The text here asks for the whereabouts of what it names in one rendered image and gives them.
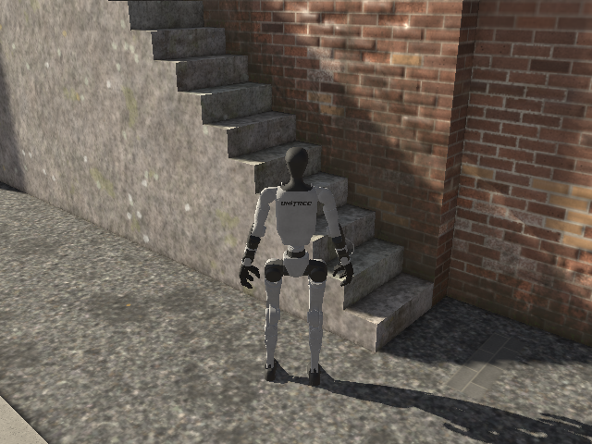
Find left robot hand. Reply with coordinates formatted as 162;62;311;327
239;264;260;289

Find robot right forearm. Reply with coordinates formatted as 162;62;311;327
332;223;351;265

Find robot right upper arm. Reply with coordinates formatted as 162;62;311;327
315;187;341;238

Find robot left forearm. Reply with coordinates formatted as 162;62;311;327
241;223;261;266

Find robot left upper arm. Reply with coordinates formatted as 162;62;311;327
251;187;278;238

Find humanoid robot torso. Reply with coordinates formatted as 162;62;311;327
275;182;318;278

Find right robot hand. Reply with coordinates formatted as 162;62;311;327
332;262;354;287

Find robot left shin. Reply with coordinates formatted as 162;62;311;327
265;308;278;368

